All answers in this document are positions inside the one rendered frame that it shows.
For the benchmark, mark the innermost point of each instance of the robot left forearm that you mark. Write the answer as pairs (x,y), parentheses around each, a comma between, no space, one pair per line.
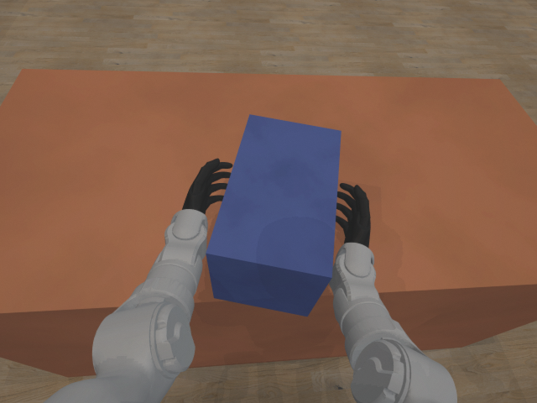
(176,272)

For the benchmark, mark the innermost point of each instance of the robot right forearm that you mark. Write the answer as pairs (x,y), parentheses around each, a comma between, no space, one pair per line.
(361,315)

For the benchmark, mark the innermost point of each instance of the right robot upper arm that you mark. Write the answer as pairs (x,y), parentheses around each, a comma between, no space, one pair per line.
(389,372)

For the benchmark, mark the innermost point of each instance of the carton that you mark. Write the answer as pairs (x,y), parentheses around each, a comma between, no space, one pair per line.
(272,244)

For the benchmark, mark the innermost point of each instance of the left robot hand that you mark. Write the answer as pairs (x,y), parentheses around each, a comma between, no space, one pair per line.
(198,196)

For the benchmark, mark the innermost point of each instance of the pedestal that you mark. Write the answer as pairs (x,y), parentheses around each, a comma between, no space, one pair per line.
(95,164)

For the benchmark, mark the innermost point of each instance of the left robot upper arm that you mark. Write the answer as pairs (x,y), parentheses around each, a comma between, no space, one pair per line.
(138,353)

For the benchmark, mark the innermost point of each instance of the right robot hand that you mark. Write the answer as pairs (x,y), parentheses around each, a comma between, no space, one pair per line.
(357,229)

